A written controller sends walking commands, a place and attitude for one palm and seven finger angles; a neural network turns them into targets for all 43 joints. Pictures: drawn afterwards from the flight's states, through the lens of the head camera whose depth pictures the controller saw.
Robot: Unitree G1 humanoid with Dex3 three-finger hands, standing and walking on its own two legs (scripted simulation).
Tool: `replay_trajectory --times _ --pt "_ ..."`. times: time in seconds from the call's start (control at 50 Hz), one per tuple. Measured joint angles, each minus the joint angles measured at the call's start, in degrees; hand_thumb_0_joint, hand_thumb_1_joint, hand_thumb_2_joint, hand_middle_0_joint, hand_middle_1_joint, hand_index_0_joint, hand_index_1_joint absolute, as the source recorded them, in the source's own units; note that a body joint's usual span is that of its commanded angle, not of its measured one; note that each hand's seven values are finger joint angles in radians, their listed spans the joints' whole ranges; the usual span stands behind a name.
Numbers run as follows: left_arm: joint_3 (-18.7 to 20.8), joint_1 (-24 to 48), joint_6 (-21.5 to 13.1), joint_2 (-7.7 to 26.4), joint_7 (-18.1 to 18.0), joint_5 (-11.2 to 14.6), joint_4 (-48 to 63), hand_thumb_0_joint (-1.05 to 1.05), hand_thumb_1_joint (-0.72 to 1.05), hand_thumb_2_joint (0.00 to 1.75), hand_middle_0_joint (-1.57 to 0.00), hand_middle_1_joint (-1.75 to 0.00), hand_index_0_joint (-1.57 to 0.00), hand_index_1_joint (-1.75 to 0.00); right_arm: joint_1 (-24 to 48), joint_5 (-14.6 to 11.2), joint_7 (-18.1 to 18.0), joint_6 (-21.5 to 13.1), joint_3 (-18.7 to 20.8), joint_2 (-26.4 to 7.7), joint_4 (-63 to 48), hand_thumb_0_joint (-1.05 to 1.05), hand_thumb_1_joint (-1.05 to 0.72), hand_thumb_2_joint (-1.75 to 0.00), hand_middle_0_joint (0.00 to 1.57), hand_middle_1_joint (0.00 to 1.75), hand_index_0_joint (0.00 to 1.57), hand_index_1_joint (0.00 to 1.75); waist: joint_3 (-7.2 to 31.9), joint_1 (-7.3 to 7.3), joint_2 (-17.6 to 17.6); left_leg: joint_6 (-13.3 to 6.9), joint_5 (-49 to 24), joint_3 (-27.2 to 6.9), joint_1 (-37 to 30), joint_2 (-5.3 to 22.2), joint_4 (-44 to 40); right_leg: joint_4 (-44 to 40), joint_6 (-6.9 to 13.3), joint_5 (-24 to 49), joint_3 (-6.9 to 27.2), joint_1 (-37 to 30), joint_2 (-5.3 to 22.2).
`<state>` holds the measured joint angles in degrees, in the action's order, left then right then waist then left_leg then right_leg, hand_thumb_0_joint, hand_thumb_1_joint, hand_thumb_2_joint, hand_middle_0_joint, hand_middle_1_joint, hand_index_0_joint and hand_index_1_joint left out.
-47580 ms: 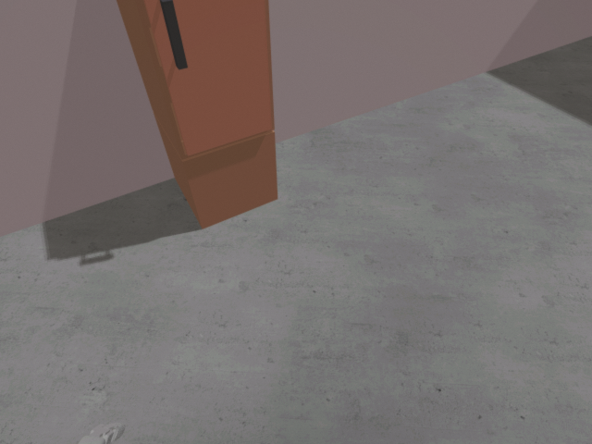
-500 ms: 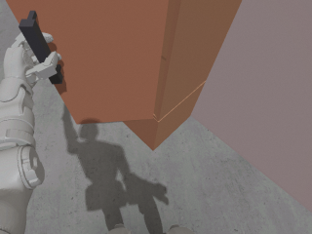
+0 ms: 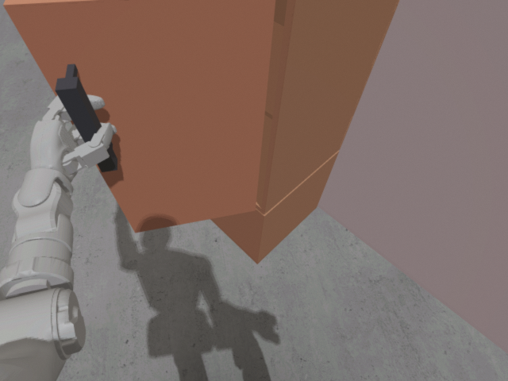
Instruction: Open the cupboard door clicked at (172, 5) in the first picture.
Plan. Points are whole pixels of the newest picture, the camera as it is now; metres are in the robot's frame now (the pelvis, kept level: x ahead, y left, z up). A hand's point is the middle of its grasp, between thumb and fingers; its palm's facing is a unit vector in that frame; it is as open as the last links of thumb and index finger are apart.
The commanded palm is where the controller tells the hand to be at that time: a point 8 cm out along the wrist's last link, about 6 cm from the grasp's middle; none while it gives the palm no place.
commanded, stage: pull the door open along its arc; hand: left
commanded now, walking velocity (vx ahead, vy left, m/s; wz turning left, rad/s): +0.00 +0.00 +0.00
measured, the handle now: (92, 121) +0.51 +0.25 +0.11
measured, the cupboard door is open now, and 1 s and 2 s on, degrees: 58 100 100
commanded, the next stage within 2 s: open thumb and fingers to let go in 0.60 s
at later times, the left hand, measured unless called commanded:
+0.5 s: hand (179, 224) +0.31 +0.09 +0.12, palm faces +0.44 -0.90 +0.04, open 6.9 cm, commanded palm +0.24 +0.13 +0.11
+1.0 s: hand (196, 231) +0.30 +0.07 +0.12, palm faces +0.47 -0.88 -0.01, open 8.3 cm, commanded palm +0.25 +0.10 +0.11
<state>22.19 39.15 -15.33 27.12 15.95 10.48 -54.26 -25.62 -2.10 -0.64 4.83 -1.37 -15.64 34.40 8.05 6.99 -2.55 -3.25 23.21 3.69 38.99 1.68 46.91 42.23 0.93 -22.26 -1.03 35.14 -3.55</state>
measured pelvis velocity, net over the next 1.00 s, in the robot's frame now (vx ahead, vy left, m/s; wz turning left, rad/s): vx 0.00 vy -0.06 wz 0.10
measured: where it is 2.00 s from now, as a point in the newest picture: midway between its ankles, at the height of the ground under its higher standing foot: outside the picture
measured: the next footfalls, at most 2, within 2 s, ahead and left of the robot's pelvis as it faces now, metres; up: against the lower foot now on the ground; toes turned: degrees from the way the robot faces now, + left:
none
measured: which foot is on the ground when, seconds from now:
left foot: down 0.00-1.00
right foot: down 0.00-1.00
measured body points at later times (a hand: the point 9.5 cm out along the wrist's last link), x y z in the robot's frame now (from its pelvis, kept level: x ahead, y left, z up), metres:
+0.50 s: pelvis -0.01 -0.02 +0.01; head -0.01 -0.04 +0.46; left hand +0.28 +0.14 +0.12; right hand +0.20 -0.21 -0.07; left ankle -0.01 +0.08 -0.71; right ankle -0.03 -0.12 -0.71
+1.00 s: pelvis +0.00 -0.06 +0.02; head +0.00 -0.09 +0.47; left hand +0.27 +0.11 +0.12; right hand +0.18 -0.27 -0.09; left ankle -0.01 +0.08 -0.70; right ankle -0.03 -0.12 -0.71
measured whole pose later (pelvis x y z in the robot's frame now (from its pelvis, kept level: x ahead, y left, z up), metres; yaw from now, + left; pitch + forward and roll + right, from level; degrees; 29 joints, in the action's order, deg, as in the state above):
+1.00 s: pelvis +0.00 -0.06 +0.02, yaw +6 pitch +3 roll +1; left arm -7.1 -0.9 0.3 -4.6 -29.2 -0.2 -1.9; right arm -11.7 1.9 -1.7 5.7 -0.4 -12.2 35.4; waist 4.6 -0.5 -2.9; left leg 1.0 18.5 -1.0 20.6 -0.3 36.2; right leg 36.8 4.8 -22.5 -5.6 17.5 -2.2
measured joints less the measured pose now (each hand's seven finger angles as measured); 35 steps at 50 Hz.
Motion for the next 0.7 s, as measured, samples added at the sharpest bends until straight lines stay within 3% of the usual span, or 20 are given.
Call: replay_trajectory --times 0.12,0.24,0.4,0.46,0.54,0.7 --pt "-3.9 -11.8 3.1 -6.5 -1.6 3.1 14.8 0.0 0.64 0.71 -0.3 -1.33 -0.28 -1.3 2.2 -0.8 0.5 -1.1 0.6 0.5 -1.8 0.01 -0.9 -0.9 0.2 0.3 0.2 0.3 0.5 -2.43 -0.2 0.0 -0.3 0.3 -4.4 -0.4 -2.2 -1.8 -0.1 0.1 0.4 -4.1 0.3" --pt "-9.9 -21.8 6.8 -18.6 -18.5 2.0 32.3 0.02 0.62 0.71 -0.3 -1.32 -0.3 -1.27 7.8 0.0 2.0 -4.1 1.2 1.4 -2.0 0.01 -0.9 -0.9 0.2 0.3 0.2 0.3 0.0 -5.27 -0.5 0.2 -1.2 0.0 -7.2 -1.2 -3.6 -2.3 -0.1 0.2 0.0 -6.8 1.1" --pt "-21.4 -30.9 13.5 -29.8 -38.3 -6.1 46.4 0.03 0.6 0.71 -0.28 -1.3 -0.31 -1.29 14.5 2.4 2.8 -3.0 0.2 3.9 -2.7 0.01 -0.9 -0.9 0.2 0.3 0.2 0.3 -1.1 -7.36 -0.1 0.9 -2.3 -1.3 -11.1 -2.1 -4.9 -1.8 0.7 -0.2 -1.3 -10.5 1.9" --pt "-25.5 -33.5 16.4 -32.2 -43.3 -9.6 49.2 0.03 0.6 0.71 -0.28 -1.29 -0.3 -1.3 16.0 3.2 2.6 -1.7 -0.5 4.8 -3.0 0.01 -0.9 -0.9 0.2 0.3 0.2 0.3 -1.4 -7.47 -0.1 1.4 -2.7 -2.0 -12.7 -2.3 -5.5 -2.1 1.2 -0.3 -2.0 -12.2 2.0" --pt "-29.8 -37.4 18.9 -33.7 -46.2 -12.2 52.3 0.02 0.6 0.7 -0.28 -1.29 -0.3 -1.31 16.5 3.7 2.1 -0.1 -0.9 5.8 -3.2 0.01 -0.9 -0.9 0.2 0.3 0.2 0.3 -1.8 -7.28 0.1 2.2 -3.3 -2.6 -15.3 -2.1 -6.8 -3.1 2.0 -0.1 -2.6 -14.7 1.7" --pt "-31.2 -41.2 20.0 -33.6 -49.6 -13.0 55.3 0.01 0.66 0.73 -0.21 -1.21 -0.22 -1.25 15.1 4.0 1.6 1.3 -0.5 5.4 -2.2 0.01 -0.9 -0.9 0.2 0.3 0.21 0.3 -2.8 -6.0 0.1 3.6 -3.3 -3.9 -18.6 -1.3 -8.2 -4.8 3.3 -0.3 -3.8 -18.4 0.8"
